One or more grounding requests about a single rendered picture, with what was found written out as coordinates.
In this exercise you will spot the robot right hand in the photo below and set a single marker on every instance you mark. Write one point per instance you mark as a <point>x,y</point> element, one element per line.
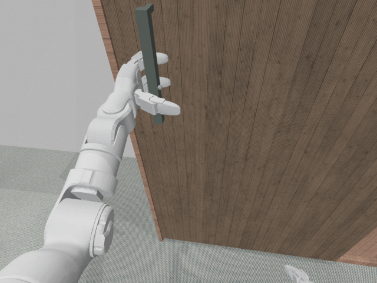
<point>298,276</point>

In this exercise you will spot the wardrobe door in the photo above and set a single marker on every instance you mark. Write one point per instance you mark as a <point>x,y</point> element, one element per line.
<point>275,148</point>
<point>367,247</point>

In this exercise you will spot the robot left upper arm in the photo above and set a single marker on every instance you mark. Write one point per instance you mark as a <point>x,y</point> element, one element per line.
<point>77,231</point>

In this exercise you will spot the robot left hand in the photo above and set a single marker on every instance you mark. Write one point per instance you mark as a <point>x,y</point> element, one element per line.
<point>129,80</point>

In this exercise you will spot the handle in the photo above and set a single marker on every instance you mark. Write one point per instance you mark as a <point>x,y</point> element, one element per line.
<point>148,48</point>

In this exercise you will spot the robot left forearm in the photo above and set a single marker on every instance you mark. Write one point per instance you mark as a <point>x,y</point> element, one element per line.
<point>94,175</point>

